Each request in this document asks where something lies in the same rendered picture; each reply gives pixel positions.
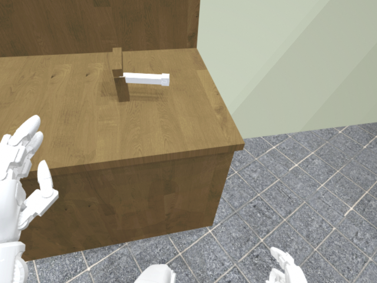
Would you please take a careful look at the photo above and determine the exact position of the right robot hand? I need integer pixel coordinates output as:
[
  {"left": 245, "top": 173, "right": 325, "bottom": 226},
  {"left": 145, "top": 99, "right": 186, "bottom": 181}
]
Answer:
[{"left": 266, "top": 247, "right": 307, "bottom": 283}]

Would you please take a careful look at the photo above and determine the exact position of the counter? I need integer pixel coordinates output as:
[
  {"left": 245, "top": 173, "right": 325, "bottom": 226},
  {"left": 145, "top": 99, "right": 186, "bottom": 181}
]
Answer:
[{"left": 0, "top": 0, "right": 245, "bottom": 262}]

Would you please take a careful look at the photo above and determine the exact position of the left robot forearm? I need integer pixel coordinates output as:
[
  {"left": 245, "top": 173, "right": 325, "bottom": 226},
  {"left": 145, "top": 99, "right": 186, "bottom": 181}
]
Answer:
[{"left": 0, "top": 241, "right": 28, "bottom": 283}]

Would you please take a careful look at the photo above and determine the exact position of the left robot hand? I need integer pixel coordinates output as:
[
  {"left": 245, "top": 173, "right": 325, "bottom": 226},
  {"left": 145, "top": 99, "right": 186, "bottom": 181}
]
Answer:
[{"left": 0, "top": 115, "right": 59, "bottom": 243}]

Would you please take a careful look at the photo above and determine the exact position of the tap lever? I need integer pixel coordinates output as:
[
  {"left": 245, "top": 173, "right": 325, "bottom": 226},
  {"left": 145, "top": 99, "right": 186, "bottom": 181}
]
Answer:
[{"left": 123, "top": 73, "right": 170, "bottom": 86}]

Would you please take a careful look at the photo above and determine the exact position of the robot left thigh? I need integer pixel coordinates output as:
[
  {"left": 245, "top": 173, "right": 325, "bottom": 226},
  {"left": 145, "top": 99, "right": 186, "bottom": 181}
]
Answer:
[{"left": 134, "top": 264, "right": 176, "bottom": 283}]

